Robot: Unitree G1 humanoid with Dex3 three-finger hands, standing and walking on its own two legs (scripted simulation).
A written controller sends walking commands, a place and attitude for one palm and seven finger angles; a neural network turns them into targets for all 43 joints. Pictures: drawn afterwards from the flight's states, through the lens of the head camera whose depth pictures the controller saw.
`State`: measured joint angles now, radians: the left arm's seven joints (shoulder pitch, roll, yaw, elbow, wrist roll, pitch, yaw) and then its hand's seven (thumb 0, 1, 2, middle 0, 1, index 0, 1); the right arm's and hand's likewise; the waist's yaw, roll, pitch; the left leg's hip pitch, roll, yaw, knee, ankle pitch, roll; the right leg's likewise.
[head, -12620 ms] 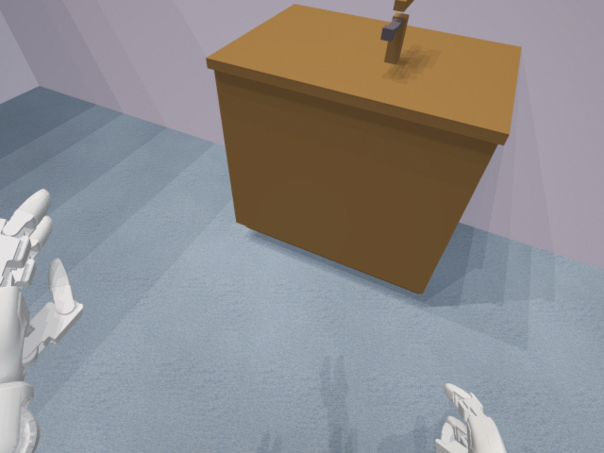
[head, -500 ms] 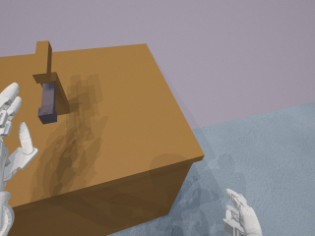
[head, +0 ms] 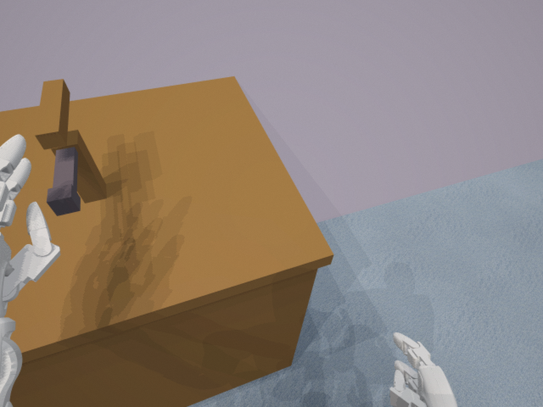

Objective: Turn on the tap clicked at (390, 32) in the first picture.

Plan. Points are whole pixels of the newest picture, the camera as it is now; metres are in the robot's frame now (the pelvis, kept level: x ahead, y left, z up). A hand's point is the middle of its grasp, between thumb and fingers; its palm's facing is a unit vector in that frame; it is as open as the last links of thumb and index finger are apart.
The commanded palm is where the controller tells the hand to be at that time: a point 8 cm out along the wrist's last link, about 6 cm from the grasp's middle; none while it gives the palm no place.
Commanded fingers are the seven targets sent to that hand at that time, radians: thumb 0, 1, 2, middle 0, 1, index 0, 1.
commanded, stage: come to a stop and stand still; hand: left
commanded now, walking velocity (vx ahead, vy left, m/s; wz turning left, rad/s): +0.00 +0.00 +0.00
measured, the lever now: (64, 200) +0.32 +0.31 +0.14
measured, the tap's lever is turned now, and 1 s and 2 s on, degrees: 0 0 0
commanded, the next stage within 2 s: look again from close up in 0.88 s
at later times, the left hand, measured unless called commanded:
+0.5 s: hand (62, 257) +0.23 +0.25 +0.16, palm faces +0.40 -0.86 -0.32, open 7.4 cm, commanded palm +0.17 +0.28 +0.18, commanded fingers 0.00 0.90 0.90 -0.20 -0.30 -0.20 -0.30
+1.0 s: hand (43, 259) +0.22 +0.27 +0.17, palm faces +0.42 -0.84 -0.34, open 7.4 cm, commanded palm +0.17 +0.30 +0.18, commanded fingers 0.00 0.90 0.90 -0.20 -0.30 -0.20 -0.30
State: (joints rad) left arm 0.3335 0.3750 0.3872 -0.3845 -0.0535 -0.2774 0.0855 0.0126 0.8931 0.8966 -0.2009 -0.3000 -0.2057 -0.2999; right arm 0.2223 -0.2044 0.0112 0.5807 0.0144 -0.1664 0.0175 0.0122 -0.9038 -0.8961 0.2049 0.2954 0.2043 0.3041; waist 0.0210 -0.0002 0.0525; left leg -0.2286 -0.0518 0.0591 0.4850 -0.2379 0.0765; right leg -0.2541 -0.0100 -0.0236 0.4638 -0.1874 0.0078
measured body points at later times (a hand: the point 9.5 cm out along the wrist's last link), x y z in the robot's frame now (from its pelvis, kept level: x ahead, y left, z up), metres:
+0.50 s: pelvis +0.02 +0.00 +0.00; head +0.03 +0.03 +0.45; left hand +0.20 +0.30 +0.18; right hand +0.21 -0.21 -0.06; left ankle +0.02 +0.07 -0.74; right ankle +0.04 -0.13 -0.74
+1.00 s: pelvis +0.01 +0.01 +0.00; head +0.03 +0.04 +0.45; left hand +0.20 +0.31 +0.19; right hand +0.19 -0.20 -0.07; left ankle +0.02 +0.07 -0.74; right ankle +0.04 -0.13 -0.74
